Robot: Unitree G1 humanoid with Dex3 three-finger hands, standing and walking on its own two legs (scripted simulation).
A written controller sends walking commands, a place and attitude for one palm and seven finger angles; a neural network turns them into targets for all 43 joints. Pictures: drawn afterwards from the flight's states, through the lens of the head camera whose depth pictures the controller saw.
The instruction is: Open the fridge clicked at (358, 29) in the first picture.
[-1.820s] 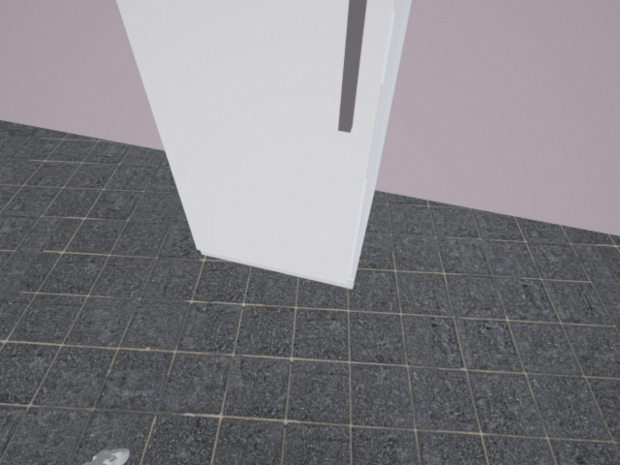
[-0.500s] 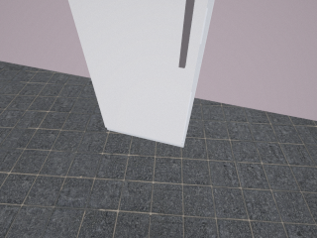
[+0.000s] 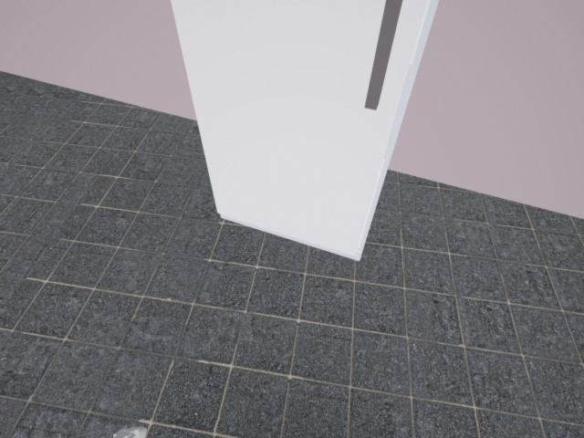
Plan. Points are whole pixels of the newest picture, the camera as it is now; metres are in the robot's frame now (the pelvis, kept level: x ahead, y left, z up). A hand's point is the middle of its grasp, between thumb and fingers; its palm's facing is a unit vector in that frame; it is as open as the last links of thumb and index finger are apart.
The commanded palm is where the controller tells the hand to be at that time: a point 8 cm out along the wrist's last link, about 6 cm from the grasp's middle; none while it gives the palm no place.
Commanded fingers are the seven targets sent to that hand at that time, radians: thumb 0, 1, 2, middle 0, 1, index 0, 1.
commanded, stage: walk to a spot facing it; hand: right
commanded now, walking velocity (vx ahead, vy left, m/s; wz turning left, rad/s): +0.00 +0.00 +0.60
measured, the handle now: (389, 26) +0.83 -0.16 +0.18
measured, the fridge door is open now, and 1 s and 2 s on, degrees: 0 0 0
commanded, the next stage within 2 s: turn to face it in 1.92 s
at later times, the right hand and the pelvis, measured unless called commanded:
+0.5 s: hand out of the picture +0.07 -0.20 -0.16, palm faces -0.17 +0.96 -0.24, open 7.4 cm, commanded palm none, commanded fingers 0.00 -0.90 -0.90 0.20 0.30 0.20 0.30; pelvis -0.02 +0.00 +0.01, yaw +15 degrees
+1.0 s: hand (378, 429) +0.17 -0.12 -0.15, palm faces -0.56 +0.79 -0.24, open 7.4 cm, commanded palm none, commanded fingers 0.00 -0.90 -0.90 0.20 0.30 0.20 0.30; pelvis -0.04 -0.01 -0.01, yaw +35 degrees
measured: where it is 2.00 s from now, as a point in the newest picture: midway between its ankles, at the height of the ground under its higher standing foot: outside the picture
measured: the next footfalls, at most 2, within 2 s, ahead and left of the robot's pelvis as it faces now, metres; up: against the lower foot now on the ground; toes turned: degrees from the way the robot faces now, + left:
right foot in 0.58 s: +0.04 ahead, -0.13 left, +0.00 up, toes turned +19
left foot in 1.00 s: -0.07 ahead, +0.11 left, +0.00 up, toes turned +40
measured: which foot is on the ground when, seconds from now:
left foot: down 0.00-0.58, up 0.60-0.98, down 1.00-1.00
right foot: down 0.00-0.10, up 0.12-0.56, down 0.58-1.00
